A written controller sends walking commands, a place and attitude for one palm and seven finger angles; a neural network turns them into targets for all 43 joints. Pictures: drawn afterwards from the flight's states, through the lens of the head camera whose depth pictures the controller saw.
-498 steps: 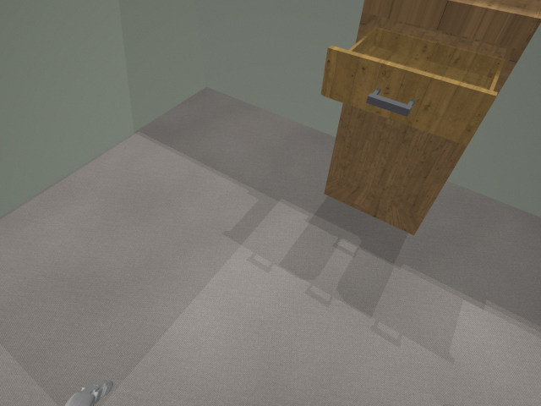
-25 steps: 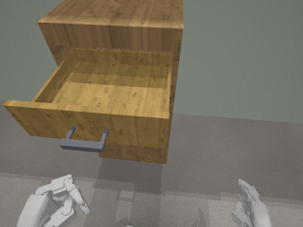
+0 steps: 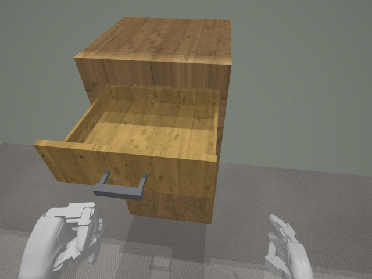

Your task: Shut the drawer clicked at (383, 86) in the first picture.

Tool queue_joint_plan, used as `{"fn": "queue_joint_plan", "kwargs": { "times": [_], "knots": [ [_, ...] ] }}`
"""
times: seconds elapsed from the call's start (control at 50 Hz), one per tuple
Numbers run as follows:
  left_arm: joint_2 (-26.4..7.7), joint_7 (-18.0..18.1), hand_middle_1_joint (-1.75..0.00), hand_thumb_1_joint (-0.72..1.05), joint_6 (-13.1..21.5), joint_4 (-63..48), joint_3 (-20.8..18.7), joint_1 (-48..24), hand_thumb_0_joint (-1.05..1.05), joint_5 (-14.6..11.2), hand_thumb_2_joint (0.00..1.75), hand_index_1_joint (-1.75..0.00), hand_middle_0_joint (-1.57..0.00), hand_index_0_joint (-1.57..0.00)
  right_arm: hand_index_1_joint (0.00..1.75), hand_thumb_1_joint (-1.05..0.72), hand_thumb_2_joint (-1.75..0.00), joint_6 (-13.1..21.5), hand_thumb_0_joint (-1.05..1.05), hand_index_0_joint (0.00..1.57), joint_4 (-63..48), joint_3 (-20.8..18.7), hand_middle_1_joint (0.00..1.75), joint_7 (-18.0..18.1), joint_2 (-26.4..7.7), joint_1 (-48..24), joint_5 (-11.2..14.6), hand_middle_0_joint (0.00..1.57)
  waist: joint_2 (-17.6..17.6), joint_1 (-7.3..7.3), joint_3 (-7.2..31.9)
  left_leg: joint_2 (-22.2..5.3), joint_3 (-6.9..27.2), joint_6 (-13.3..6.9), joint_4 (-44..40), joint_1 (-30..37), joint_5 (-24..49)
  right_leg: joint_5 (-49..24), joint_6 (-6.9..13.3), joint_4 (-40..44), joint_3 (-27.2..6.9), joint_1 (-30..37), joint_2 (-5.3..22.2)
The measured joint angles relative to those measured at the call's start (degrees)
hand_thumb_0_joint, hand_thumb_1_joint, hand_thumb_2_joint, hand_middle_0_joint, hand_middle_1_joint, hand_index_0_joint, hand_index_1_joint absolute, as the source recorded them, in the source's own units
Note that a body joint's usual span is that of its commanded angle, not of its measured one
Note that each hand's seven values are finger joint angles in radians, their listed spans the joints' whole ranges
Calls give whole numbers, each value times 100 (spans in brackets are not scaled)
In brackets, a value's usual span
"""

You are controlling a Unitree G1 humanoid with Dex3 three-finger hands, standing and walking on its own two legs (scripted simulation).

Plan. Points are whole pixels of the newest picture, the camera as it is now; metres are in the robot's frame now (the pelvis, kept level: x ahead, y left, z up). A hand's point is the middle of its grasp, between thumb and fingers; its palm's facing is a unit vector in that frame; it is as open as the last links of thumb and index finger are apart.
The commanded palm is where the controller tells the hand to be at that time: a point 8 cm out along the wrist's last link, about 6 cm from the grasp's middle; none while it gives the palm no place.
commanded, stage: raise the hand and make a fist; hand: left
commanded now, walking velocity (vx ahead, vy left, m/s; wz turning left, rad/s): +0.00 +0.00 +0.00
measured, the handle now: (121, 184) +0.31 +0.19 +0.05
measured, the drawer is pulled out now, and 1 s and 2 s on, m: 0.30 0.30 0.30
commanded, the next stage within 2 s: bring the fist close to the handle in 0.38 s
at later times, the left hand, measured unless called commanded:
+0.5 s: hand (102, 242) +0.14 +0.15 +0.14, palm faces +0.02 -0.99 -0.11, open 3.2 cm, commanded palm +0.09 +0.20 +0.15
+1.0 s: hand (116, 237) +0.17 +0.15 +0.10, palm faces +0.00 -1.00 -0.06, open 3.2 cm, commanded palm +0.13 +0.20 +0.10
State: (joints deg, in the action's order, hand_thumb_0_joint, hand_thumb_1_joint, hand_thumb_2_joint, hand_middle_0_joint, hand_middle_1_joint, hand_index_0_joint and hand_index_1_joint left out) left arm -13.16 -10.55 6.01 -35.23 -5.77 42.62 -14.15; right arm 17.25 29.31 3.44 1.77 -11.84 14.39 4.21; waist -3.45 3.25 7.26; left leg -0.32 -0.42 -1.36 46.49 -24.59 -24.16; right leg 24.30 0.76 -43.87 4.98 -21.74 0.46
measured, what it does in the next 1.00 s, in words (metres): stands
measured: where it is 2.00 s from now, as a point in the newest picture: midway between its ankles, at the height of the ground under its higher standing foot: outside the picture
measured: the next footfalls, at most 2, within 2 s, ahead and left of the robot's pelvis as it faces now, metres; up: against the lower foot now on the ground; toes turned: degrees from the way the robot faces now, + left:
none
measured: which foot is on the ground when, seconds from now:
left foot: down 0.00-1.00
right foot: down 0.00-1.00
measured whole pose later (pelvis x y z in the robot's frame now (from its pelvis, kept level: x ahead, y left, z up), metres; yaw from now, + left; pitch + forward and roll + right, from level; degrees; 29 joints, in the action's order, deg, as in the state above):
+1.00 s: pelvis +0.00 -0.02 +0.00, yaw +0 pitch +5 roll +0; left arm -10.8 -13.8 13.1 -17.6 -6.7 34.9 -14.8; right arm 18.9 33.8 0.7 2.5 -13.4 13.9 2.7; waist -2.8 1.2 5.5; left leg -0.8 0.1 0.0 45.6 -27.0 -23.1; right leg 24.3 2.2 -44.6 5.4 -24.9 0.0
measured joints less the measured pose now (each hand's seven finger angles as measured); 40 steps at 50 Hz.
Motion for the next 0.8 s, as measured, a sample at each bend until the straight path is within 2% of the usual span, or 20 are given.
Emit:
{"fn": "queue_joint_plan", "kwargs": {
  "times": [0.12, 0.2, 0.36, 0.52, 0.62, 0.8],
  "knots": [
    [87, -110, -160, 89, -245, 90, 52, -58, 1, -34, 90, -160, -140, -140, 30, -90, -90, 65, 1, 20, 89, -1, 30, 53, -62, -3, 37, 21, -10, -12, -30, -4, -9, 20, -166, 149, 80, -63, 18, 129, -9, 126, -9],
    [11, -85, -160, 89, -346, 169, 65, -23, 1, 30, 90, -160, -140, -140, 30, -90, -90, 99, 1, 20, 88, -31, 30, 78, -64, -1, 27, 21, 43, -27, -73, -22, -5, 55, -239, 194, 126, -86, 55, 164, -6, 151, -29],
    [-67, -91, -160, 89, -3, 311, -268, -100, 1, -137, 90, -160, -140, -140, 30, -90, -90, 231, 1, 20, 218, -88, 30, 110, -121, 3, 16, 21, -8, -12, -95, -84, 73, 131, -256, 218, 143, -98, 128, 216, 67, 207, -97],
    [-84, -360, -160, 89, -57, 679, -338, -270, 1, -218, 90, -160, -140, -140, 30, -90, -90, 361, 1, 20, 350, -97, 30, 187, -137, -22, 39, 21, -32, -4, -99, -121, 89, 180, -380, 282, 201, -140, 176, 317, 79, 257, -140],
    [-5, -383, -160, 89, 73, 887, -314, -331, 1, -260, 90, -160, -140, -140, 30, -90, -90, 435, 1, 20, 379, -127, 30, 188, -152, -49, 7, 21, -18, -25, -124, -123, 100, 200, -392, 252, 214, -135, 192, 308, 89, 220, -142],
    [74, -355, -160, 89, 388, 1434, -234, -658, 1, -108, 90, -160, -140, -140, 30, -90, -90, 371, 1, 20, 443, -190, 30, 155, -188, -75, -84, 21, 53, -77, -229, -106, 118, 200, -284, 34, 197, -97, 197, 178, 108, 2, -121]
  ]
}}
